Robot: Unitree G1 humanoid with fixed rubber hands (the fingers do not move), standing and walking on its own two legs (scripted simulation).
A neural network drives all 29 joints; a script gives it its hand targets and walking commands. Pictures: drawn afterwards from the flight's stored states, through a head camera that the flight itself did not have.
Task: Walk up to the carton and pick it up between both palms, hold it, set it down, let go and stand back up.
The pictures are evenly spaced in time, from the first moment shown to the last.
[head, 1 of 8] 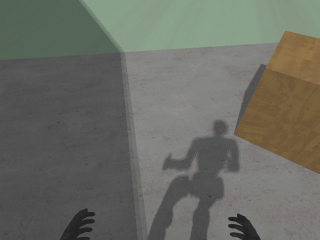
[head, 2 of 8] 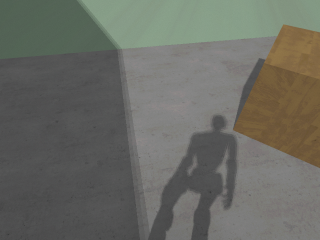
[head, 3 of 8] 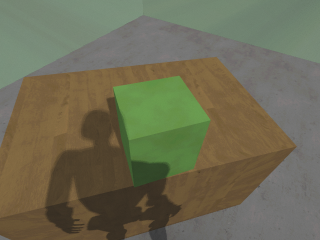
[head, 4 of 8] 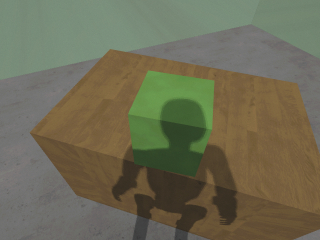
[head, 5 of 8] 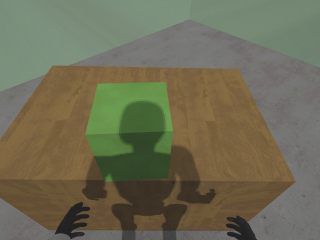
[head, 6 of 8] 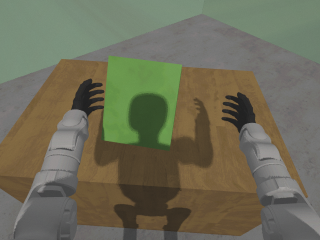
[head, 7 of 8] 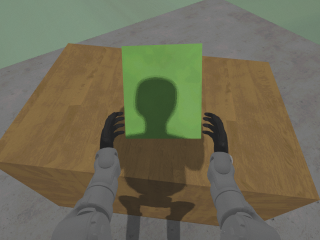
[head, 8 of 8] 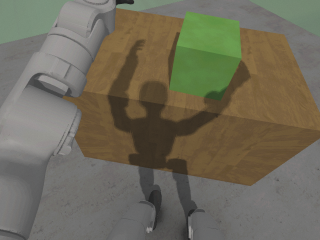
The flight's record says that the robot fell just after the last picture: yes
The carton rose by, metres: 0.13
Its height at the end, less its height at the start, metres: -0.03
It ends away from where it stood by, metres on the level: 0.11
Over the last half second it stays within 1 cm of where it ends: yes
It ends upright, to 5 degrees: no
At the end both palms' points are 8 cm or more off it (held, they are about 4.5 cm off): yes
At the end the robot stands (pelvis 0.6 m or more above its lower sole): yes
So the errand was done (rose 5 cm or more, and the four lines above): no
